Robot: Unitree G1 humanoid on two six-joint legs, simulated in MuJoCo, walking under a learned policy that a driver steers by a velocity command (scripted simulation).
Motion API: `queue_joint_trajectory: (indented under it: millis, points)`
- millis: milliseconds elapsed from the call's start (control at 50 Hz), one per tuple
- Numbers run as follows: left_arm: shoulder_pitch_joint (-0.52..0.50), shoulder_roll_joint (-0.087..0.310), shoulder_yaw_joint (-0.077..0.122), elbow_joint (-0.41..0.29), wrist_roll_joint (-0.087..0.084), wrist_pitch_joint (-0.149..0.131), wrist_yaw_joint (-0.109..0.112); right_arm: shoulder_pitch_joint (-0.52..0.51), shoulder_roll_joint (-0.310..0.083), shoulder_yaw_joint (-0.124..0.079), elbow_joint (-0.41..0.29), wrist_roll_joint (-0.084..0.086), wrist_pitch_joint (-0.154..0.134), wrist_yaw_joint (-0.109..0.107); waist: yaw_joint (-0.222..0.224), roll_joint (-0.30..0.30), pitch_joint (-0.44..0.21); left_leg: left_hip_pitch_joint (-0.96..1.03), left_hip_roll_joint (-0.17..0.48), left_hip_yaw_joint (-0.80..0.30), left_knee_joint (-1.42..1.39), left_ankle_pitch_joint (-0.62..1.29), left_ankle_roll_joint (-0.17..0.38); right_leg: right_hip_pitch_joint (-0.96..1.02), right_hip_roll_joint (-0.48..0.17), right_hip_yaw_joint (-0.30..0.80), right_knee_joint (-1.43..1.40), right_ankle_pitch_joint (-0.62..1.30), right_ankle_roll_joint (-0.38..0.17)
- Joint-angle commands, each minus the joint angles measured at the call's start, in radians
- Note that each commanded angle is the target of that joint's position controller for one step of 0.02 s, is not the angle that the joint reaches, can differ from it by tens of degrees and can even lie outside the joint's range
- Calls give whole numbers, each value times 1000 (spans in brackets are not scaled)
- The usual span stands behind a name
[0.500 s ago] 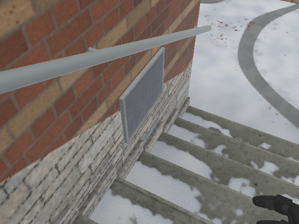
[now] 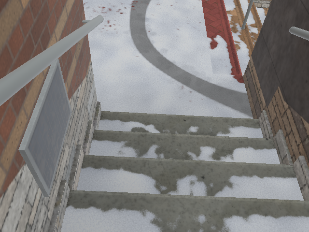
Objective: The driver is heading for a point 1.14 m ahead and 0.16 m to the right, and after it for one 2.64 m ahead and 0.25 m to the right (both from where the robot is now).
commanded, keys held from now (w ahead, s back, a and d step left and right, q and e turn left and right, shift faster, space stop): w+e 0.30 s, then e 0.10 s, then no key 0.60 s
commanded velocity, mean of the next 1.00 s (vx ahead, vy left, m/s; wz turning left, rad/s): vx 0.26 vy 0.00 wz -0.37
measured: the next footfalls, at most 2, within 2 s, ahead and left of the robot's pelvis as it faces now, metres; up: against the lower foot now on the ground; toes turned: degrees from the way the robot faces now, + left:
right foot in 0.32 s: +0.31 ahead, -0.16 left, -0.15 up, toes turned -17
left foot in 0.78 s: +0.36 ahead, +0.02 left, -0.15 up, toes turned -21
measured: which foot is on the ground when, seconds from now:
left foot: down 0.00-0.32, up 0.34-0.76, down 0.78-1.00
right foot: up 0.00-0.30, down 0.32-1.00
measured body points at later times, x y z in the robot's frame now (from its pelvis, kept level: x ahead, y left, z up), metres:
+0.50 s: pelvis +0.22 -0.08 -0.16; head +0.26 -0.10 +0.29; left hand +0.38 +0.13 -0.30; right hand +0.20 -0.32 -0.31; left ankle +0.26 +0.07 -0.71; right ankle +0.26 -0.14 -0.88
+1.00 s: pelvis +0.29 -0.06 -0.14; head +0.28 -0.05 +0.31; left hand +0.45 +0.13 -0.29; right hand +0.26 -0.29 -0.28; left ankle +0.32 +0.03 -0.88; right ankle +0.27 -0.14 -0.88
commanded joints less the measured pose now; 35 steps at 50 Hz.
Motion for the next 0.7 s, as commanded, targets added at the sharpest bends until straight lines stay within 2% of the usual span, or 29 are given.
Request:
queue_joint_trajectory:
  millis: [20, 40, 60, 100, 120, 140, 160, 180, 200, 240, 260, 280, 300, 320, 340, 360, 380, 400, 420, 440, 460, 480, 500, 520, 560, 580, 620, 660, 700]
  points:
    - [-20, -13, -8, -62, -16, 3, -8, 35, -90, -11, -52, 6, -6, -17, 56, 101, 21, 3, 241, -179, -119, 476, 43, -55, -32, 40, -106, 215, -10]
    - [-61, -14, -7, -68, -16, -6, -15, 69, -54, -3, -23, -3, 1, -29, 38, 128, 35, 82, 237, -186, -61, 378, 30, -120, -38, 76, -142, 292, -20]
    - [-116, -10, -6, -90, -22, -15, -26, 119, -36, 5, -16, 1, 5, -40, 11, 132, 45, 125, 260, -202, -24, 391, 20, -161, -15, 99, -168, 312, -18]
    - [-200, -8, -4, -124, -14, -38, -30, 170, -85, -12, -22, -15, 16, -49, -39, 122, 72, 188, 284, -200, 36, 447, 24, -228, 0, 75, -235, 305, -33]
    - [-247, -4, -5, -137, -19, -57, -32, 151, -71, -10, -42, -12, 5, -50, -63, 102, 83, 118, 243, -125, 66, 290, 23, -152, 13, 46, -403, 421, -14]
    - [-289, -28, -14, -152, -17, -63, -38, 126, -49, -5, -43, -16, 3, -52, -61, 110, 98, 23, 236, -93, 91, 189, 29, -36, 9, 13, -485, 534, -2]
    - [-313, -41, -22, -154, -38, -61, -48, 95, -59, -8, -57, -26, 3, -41, -73, 111, 91, -58, 233, -53, 101, 105, 36, 63, -2, -58, -533, 579, -3]
    - [-340, -74, -32, -170, -67, -56, -59, 70, -31, 0, -56, -33, 21, -33, -97, 140, 120, -116, 212, -20, 105, 55, 34, 148, -2, -97, -607, 572, 2]
    - [-344, -97, -41, -171, -77, -52, -58, 54, -60, -6, -66, -29, 27, -32, -90, 181, 143, -142, 251, -57, 125, 101, 51, 189, -15, -105, -600, 492, 3]
    - [-367, -72, -42, -162, -69, -59, -41, 87, -96, -22, -54, -33, 39, -19, -129, 161, 171, -62, 275, -34, 193, 222, 60, 197, -36, -144, -693, 350, -15]
    - [-301, -34, -29, -129, -50, -60, -25, 97, -117, -32, -47, -45, 44, -23, -114, 152, 169, -38, 260, -25, 297, 300, 66, 234, -29, -164, -750, 249, -30]
    - [-192, -22, -20, -93, -38, -60, -21, 122, -121, -31, -26, -47, 52, -26, -66, 134, 105, -35, 250, -13, 446, 489, 84, 399, 7, -178, -770, 172, -39]
    - [33, 21, 5, -9, -39, -66, -15, 86, -117, -29, -29, -55, 61, -29, 51, 144, -26, -86, 249, -24, 696, 552, 95, 651, 0, -144, -801, 195, -61]
    - [194, 85, 37, 71, -22, -72, -6, 47, -117, -29, -38, -40, 62, -28, 156, 26, -109, -177, 166, 48, 1043, 404, 64, 849, 1, -159, -851, 328, -78]
    - [225, 167, 42, 76, -15, -82, -17, 109, 17, -13, -52, -29, 62, -28, 78, -182, -166, -640, 47, 10, 1499, -553, 24, 1179, -197, 38, -463, 1013, -142]
    - [278, 213, 52, 57, -77, -82, -11, 94, -45, -3, -154, -3, 61, -31, 117, -155, -434, -771, 79, -113, 1552, -456, 7, 1367, -360, 262, -414, 1159, -259]
    - [293, 185, 48, 32, -94, -55, 11, -37, -76, 0, -232, 0, 56, -33, 174, -169, -510, -880, 40, -138, 1511, -349, -14, 1334, -416, 457, -677, 540, -345]
    - [235, 136, 34, 23, -87, -40, 30, -124, -78, 0, -236, -31, 62, -34, 142, -67, -375, -908, 60, -152, 1411, -261, -24, 1143, -387, 481, -801, 207, -332]
    - [112, 72, 15, 1, -80, -43, 35, -129, -89, -2, -210, -47, 74, -31, 86, 9, -219, -841, 99, -191, 1292, -173, 2, 922, -343, 394, -812, 182, -295]
    - [86, 57, 5, -1, -61, -55, 38, -91, -83, -2, -194, -57, 96, -31, 34, 45, -158, -712, 91, -191, 1242, -157, -2, 703, -353, 374, -795, 364, -304]
    - [66, 30, -12, 6, -48, -76, 29, -73, -67, 2, -188, -56, 117, -32, -17, 102, -118, -612, 95, -217, 1073, -1, -4, 521, -298, 289, -788, 410, -265]
    - [42, 33, -15, 6, -37, -93, 21, -65, -50, 3, -173, -59, 127, -36, -40, 82, -95, -529, 83, -206, 1022, 36, -10, 407, -267, 268, -792, 563, -264]
    - [23, 50, -13, 14, -46, -103, 19, -141, -32, 12, -217, -45, 124, -27, -61, 79, -97, -427, 77, -199, 776, 133, -34, 316, -190, 180, -848, 548, -233]
    - [15, 45, -16, 20, -56, -106, 21, -163, -45, 7, -227, -50, 120, -21, -72, 68, -121, -341, 61, -183, 622, 204, -49, 317, -163, 160, -835, 631, -207]
    - [23, 22, -25, 29, -73, -90, 29, -130, -18, 22, -187, -41, 123, -15, -72, -22, -169, -229, 36, -167, 487, 275, -61, 372, -126, 78, -786, 817, -152]
    - [48, 17, -30, 39, -62, -82, 29, -23, -39, 11, -122, -29, 128, -11, -85, -55, -219, -198, 29, -165, 525, 401, -55, 422, -127, 75, -748, 831, -128]
    - [85, 17, -30, 42, -60, -70, 29, -100, -58, 10, -128, -24, 142, -5, -46, -27, -174, -235, 34, -182, 510, 357, -50, 457, -152, 123, -748, 667, -120]
    - [99, 24, -33, 33, -48, -56, 32, -205, -62, 13, -157, -30, 147, -7, -8, -18, -100, -262, 33, -194, 484, 262, -50, 449, -182, 194, -764, 496, -147]
    - [111, 30, -33, 29, -39, -50, 39, -258, -72, 12, -165, -31, 145, -6, 19, -19, -49, -243, 20, -196, 460, 145, -38, 440, -204, 229, -758, 449, -192]
Velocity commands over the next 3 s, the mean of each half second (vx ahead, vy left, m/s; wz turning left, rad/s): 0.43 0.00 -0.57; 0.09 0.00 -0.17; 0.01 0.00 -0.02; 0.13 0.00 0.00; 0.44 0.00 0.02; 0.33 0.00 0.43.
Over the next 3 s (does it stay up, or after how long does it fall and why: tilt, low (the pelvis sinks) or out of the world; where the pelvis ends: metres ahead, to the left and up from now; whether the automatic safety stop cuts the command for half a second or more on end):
stays up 0.82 -0.28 -0.43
